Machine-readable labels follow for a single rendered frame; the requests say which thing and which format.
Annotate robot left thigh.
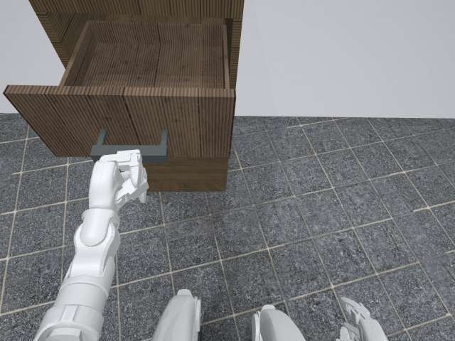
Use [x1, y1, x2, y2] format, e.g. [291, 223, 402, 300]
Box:
[151, 295, 201, 341]

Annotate left robot hand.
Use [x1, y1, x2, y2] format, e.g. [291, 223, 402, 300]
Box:
[89, 149, 149, 214]

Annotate robot thigh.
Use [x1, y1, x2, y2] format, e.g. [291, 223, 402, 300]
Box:
[151, 295, 201, 341]
[252, 309, 306, 341]

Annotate handle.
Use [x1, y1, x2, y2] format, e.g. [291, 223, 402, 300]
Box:
[90, 129, 168, 163]

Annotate left robot forearm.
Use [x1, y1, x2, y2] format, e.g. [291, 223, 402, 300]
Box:
[33, 207, 121, 341]

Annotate robot right thigh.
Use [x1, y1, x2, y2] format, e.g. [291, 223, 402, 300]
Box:
[252, 309, 306, 341]

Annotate cabinet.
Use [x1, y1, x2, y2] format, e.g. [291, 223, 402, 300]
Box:
[29, 0, 245, 192]

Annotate drawer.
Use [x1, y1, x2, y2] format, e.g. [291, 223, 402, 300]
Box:
[3, 21, 236, 157]

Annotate right robot hand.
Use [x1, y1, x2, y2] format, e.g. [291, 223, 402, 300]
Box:
[336, 297, 388, 341]

